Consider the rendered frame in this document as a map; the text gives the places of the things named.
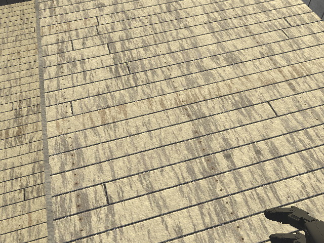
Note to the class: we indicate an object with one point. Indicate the robot right hand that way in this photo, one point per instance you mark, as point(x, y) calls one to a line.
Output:
point(300, 219)

